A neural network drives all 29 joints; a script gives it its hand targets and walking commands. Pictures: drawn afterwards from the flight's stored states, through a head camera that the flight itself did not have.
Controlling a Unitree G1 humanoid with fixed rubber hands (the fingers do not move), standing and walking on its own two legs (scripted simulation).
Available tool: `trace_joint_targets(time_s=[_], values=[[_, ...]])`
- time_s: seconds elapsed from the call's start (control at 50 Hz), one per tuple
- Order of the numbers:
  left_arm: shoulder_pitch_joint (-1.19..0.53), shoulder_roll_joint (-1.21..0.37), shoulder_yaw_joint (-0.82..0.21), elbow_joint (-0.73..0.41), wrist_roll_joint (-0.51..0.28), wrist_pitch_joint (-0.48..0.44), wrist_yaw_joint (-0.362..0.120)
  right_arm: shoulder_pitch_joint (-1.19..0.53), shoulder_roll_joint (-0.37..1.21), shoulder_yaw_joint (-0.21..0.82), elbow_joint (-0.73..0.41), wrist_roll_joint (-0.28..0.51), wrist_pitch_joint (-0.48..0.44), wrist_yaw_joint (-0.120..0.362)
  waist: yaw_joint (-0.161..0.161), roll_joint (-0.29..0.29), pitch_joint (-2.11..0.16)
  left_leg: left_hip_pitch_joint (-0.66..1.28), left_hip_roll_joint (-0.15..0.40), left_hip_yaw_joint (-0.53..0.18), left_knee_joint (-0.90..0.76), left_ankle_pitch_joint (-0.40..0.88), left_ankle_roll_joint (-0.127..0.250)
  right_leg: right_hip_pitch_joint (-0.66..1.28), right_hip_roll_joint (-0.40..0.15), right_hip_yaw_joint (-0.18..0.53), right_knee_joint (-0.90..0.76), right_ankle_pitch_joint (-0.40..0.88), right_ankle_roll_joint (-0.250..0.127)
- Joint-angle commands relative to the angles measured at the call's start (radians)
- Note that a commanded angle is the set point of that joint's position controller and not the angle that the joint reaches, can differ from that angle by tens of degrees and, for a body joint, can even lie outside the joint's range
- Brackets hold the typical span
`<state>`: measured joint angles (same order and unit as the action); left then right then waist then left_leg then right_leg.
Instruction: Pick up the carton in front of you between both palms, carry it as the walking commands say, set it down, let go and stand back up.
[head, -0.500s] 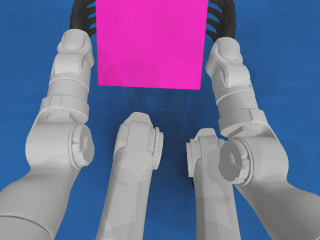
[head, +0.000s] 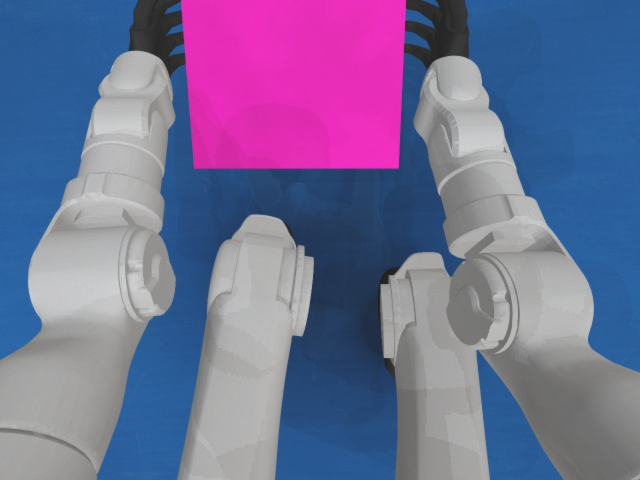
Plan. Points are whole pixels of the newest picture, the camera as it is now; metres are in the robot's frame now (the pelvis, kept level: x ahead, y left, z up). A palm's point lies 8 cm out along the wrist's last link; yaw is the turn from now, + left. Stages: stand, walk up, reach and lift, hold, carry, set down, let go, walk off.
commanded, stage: set down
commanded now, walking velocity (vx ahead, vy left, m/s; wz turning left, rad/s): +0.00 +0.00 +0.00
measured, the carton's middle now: (302, 83) +0.48 +0.14 -0.26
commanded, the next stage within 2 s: let go in 1.88 s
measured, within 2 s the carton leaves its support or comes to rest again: rests again in 0.02 s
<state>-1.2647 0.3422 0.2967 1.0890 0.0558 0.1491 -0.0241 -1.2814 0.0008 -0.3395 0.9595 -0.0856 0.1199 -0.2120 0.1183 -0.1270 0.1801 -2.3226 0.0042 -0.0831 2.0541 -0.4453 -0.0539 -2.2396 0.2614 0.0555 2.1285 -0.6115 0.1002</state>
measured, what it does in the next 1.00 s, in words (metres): stands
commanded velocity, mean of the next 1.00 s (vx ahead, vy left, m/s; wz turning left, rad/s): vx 0.00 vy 0.00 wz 0.00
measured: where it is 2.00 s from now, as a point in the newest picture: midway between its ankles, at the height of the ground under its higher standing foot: (332, 320)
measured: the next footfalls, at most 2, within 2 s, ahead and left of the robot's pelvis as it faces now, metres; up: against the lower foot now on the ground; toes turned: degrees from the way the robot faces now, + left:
none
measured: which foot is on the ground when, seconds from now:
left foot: down 0.00-1.00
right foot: down 0.00-1.00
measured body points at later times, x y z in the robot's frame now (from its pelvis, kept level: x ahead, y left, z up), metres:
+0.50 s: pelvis +0.00 +0.00 -0.01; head +0.34 +0.07 +0.27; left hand +0.48 +0.29 -0.19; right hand +0.53 -0.02 -0.18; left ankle +0.14 +0.14 -0.35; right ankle +0.10 -0.11 -0.35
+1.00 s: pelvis -0.01 +0.01 +0.00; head +0.34 +0.09 +0.27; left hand +0.47 +0.35 -0.17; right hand +0.53 -0.03 -0.16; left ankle +0.14 +0.14 -0.35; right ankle +0.10 -0.11 -0.35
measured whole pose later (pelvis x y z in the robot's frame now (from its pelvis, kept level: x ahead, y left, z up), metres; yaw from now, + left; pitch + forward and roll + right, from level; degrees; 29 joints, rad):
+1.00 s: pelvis -0.01 +0.01 +0.00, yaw +1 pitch +35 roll -3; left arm -1.22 0.48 0.21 1.01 -0.19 0.01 -0.05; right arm -1.20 -0.17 -0.08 0.80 0.15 0.11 -0.20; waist 0.11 -0.08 0.32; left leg -2.27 0.02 -0.05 2.09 -0.44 0.01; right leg -2.15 0.15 0.03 2.16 -0.64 0.10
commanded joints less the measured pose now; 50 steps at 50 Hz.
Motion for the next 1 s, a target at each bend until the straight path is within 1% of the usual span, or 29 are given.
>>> trace_joint_targets(time_s=[0.0, 0.14, 0.26, 0.32, 0.34, 0.36, 0.44, 0.48, 0.5, 0.52, 0.56, 0.58, 0.6, 0.62, 0.72, 0.76, 0.8, 0.84, 0.9, 0.94, 0.98], values=[[-0.539, -0.639, -0.217, -0.131, -0.063, -0.055, -0.220, -0.480, 0.744, 0.307, 0.000, 0.038, -0.013, 0.222, 0.117, -0.010, -0.937, 0.589, -0.053, 0.124, -0.112, 0.258, 0.072, 0.226, -0.008, -0.108, -0.192, 0.172, -0.056], [-0.487, -0.601, -0.184, -0.065, -0.040, -0.061, -0.212, -0.453, 0.693, 0.274, 0.044, 0.023, -0.024, 0.235, 0.109, -0.023, -0.861, 0.586, -0.050, 0.105, -0.108, 0.262, 0.084, 0.161, -0.010, -0.112, -0.178, 0.151, -0.058], [-0.444, -0.553, -0.153, -0.001, -0.014, -0.067, -0.202, -0.441, 0.634, 0.255, 0.076, 0.018, -0.032, 0.244, 0.117, -0.026, -0.797, 0.560, -0.044, 0.093, -0.105, 0.241, 0.095, 0.123, -0.016, -0.109, -0.168, 0.124, -0.060], [-0.424, -0.526, -0.144, 0.029, -0.010, -0.073, -0.195, -0.423, 0.600, 0.244, 0.100, 0.015, -0.037, 0.244, 0.114, -0.026, -0.769, 0.547, -0.040, 0.086, -0.104, 0.232, 0.100, 0.113, -0.019, -0.106, -0.165, 0.118, -0.061], [-0.406, -0.505, -0.135, 0.053, -0.009, -0.079, -0.187, -0.413, 0.571, 0.235, 0.113, 0.012, -0.044, 0.233, 0.114, -0.024, -0.756, 0.533, -0.038, 0.084, -0.103, 0.231, 0.099, 0.117, -0.022, -0.103, -0.162, 0.120, -0.058], [-0.411, -0.501, -0.138, 0.054, -0.009, -0.080, -0.187, -0.409, 0.561, 0.232, 0.116, 0.010, -0.043, 0.236, 0.110, -0.018, -0.745, 0.537, -0.037, 0.080, -0.104, 0.227, 0.100, 0.116, -0.020, -0.104, -0.162, 0.117, -0.060], [-0.379, -0.434, -0.120, 0.084, -0.010, -0.096, -0.171, -0.393, 0.487, 0.225, 0.127, 0.015, -0.049, 0.226, 0.110, -0.016, -0.729, 0.525, -0.032, 0.082, -0.102, 0.191, 0.096, 0.141, -0.028, -0.105, -0.156, 0.098, -0.054], [-0.351, -0.361, -0.099, 0.101, -0.012, -0.112, -0.154, -0.377, 0.408, 0.224, 0.126, 0.026, -0.055, 0.210, 0.113, -0.011, -0.728, 0.530, -0.026, 0.085, -0.101, 0.179, 0.089, 0.167, -0.036, -0.106, -0.154, 0.093, -0.046], [-0.322, -0.289, -0.076, 0.112, -0.015, -0.124, -0.138, -0.359, 0.333, 0.218, 0.126, 0.033, -0.060, 0.194, 0.113, -0.006, -0.728, 0.536, -0.021, 0.087, -0.100, 0.176, 0.085, 0.184, -0.042, -0.108, -0.153, 0.091, -0.042], [-0.281, -0.178, -0.042, 0.126, -0.017, -0.140, -0.114, -0.329, 0.224, 0.209, 0.126, 0.044, -0.067, 0.170, 0.114, 0.003, -0.727, 0.545, -0.014, 0.091, -0.099, 0.174, 0.079, 0.204, -0.050, -0.110, -0.153, 0.088, -0.037], [-0.167, 0.186, 0.033, 0.147, -0.036, -0.184, -0.028, -0.226, -0.122, 0.183, 0.126, 0.083, -0.088, 0.088, 0.119, 0.041, -0.724, 0.570, 0.009, 0.093, -0.105, 0.168, 0.062, 0.248, -0.080, -0.109, -0.155, 0.085, -0.023], [-0.157, 0.266, 0.036, 0.137, -0.056, -0.203, 0.004, -0.210, -0.184, 0.194, 0.123, 0.108, -0.094, 0.061, 0.119, 0.051, -0.735, 0.578, 0.019, 0.091, -0.111, 0.165, 0.055, 0.267, -0.092, -0.103, -0.157, 0.082, -0.015], [-0.169, 0.291, 0.030, 0.129, -0.081, -0.216, 0.018, -0.211, -0.200, 0.211, 0.117, 0.135, -0.097, 0.049, 0.114, 0.054, -0.748, 0.589, 0.024, 0.088, -0.110, 0.171, 0.051, 0.285, -0.098, -0.099, -0.156, 0.088, -0.014], [-0.186, 0.300, 0.023, 0.117, -0.109, -0.224, 0.019, -0.221, -0.207, 0.228, 0.099, 0.162, -0.098, 0.045, 0.111, 0.057, -0.764, 0.599, 0.027, 0.084, -0.102, 0.185, 0.050, 0.302, -0.105, -0.095, -0.151, 0.103, -0.014], [-0.263, 0.319, -0.032, 0.009, -0.235, -0.243, -0.011, -0.296, -0.198, 0.312, -0.065, 0.254, -0.101, 0.044, 0.100, 0.039, -0.894, 0.672, 0.043, 0.066, -0.073, 0.297, 0.059, 0.375, -0.134, -0.088, -0.136, 0.188, -0.008], [-0.272, 0.329, -0.053, -0.030, -0.270, -0.235, -0.021, -0.288, -0.199, 0.326, -0.128, 0.276, -0.094, 0.037, 0.089, 0.045, -0.975, 0.732, 0.045, 0.067, -0.071, 0.333, 0.058, 0.417, -0.137, -0.102, -0.133, 0.210, -0.006], [-0.254, 0.336, -0.077, -0.052, -0.293, -0.221, -0.029, -0.244, -0.192, 0.337, -0.134, 0.294, -0.078, 0.035, 0.098, 0.071, -1.044, 0.825, 0.043, 0.069, -0.076, 0.368, 0.056, 0.424, -0.135, -0.119, -0.124, 0.212, -0.006], [-0.208, 0.348, -0.077, -0.065, -0.294, -0.204, -0.030, -0.193, -0.207, 0.318, -0.145, 0.282, -0.064, 0.029, 0.100, 0.094, -1.083, 0.904, 0.040, 0.073, -0.091, 0.362, 0.051, 0.398, -0.129, -0.141, -0.125, 0.174, -0.007], [-0.139, 0.339, -0.066, -0.106, -0.272, -0.175, -0.025, -0.140, -0.219, 0.276, -0.209, 0.256, -0.046, 0.016, 0.103, 0.126, -1.138, 1.002, 0.031, 0.084, -0.123, 0.328, 0.041, 0.374, -0.114, -0.174, -0.140, 0.115, -0.014], [-0.112, 0.321, -0.064, -0.172, -0.250, -0.152, -0.022, -0.121, -0.225, 0.247, -0.280, 0.233, -0.033, 0.006, 0.098, 0.148, -1.192, 1.060, 0.020, 0.095, -0.153, 0.293, 0.034, 0.384, -0.103, -0.191, -0.163, 0.084, -0.023], [-0.102, 0.302, -0.058, -0.255, -0.228, -0.125, -0.019, -0.103, -0.228, 0.218, -0.347, 0.203, -0.015, -0.006, 0.084, 0.168, -1.234, 1.107, 0.007, 0.106, -0.192, 0.250, 0.027, 0.402, -0.093, -0.203, -0.197, 0.058, -0.032]])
